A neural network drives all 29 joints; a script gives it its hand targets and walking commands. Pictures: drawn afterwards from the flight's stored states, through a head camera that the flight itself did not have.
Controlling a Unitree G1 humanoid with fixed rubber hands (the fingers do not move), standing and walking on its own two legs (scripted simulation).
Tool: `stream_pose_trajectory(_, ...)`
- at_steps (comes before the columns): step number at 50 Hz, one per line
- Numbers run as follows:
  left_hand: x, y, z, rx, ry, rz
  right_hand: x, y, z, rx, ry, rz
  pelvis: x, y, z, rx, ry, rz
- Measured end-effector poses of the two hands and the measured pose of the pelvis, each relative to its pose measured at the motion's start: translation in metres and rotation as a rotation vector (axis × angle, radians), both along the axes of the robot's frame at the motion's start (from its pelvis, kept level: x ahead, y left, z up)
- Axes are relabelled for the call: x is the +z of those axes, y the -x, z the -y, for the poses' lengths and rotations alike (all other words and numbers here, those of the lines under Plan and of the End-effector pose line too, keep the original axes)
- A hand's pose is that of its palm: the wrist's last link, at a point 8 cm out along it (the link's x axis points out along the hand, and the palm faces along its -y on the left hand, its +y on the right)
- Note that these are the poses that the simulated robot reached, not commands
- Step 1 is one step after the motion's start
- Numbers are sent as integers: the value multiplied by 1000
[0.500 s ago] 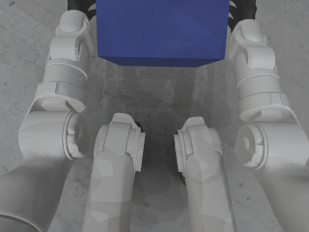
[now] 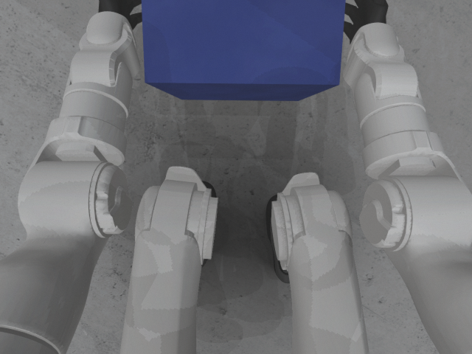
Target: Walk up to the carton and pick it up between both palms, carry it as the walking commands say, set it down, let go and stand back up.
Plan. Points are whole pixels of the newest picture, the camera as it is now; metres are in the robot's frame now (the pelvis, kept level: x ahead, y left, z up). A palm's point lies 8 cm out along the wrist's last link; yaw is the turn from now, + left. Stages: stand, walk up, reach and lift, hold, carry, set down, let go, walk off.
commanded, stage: set down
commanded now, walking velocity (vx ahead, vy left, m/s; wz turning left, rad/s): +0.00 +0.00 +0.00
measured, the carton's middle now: (241, 38) +0.52 +0.03 -0.22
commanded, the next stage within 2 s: none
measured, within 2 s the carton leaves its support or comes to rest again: rests again in 0.30 s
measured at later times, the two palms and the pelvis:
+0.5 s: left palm (124, 25) +0.52 +0.19 -0.17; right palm (360, 33) +0.52 -0.14 -0.17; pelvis +0.00 +0.00 -0.01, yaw +0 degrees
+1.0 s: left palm (123, 24) +0.52 +0.19 -0.17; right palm (361, 32) +0.52 -0.14 -0.17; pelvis -0.01 +0.00 -0.02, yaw +0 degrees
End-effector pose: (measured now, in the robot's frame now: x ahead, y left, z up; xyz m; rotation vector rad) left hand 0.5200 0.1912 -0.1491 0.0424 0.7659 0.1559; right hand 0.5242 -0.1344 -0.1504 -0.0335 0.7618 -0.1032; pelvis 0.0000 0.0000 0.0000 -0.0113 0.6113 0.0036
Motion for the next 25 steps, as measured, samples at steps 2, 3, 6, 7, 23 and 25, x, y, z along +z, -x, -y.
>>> stream_pose_trajectory(2, -2, 0, 0, -1, -1, -2, -1, 0, 0, 1, 1, -2, -1, 0, 0, -1, 0, 3)
stream_pose_trajectory(3, -3, 0, 0, -1, -1, -3, -2, -1, 0, 2, 2, -3, -1, 0, 0, -1, 0, 4)
stream_pose_trajectory(6, -6, 0, -1, -2, -2, -8, -5, -1, -1, 4, 3, -6, -2, -1, -1, -1, 0, 7)
stream_pose_trajectory(7, -7, 1, -1, -2, -2, -9, -6, -1, -1, 4, 4, -7, -3, -1, -1, -2, 0, 8)
stream_pose_trajectory(23, -22, 4, 0, -11, 4, -26, -21, 2, 1, 11, 7, -20, -9, -1, -2, -3, -3, 31)
stream_pose_trajectory(25, -22, 4, 0, -14, 6, -25, -21, 2, 2, 12, 7, -20, -10, -1, -2, -4, -4, 36)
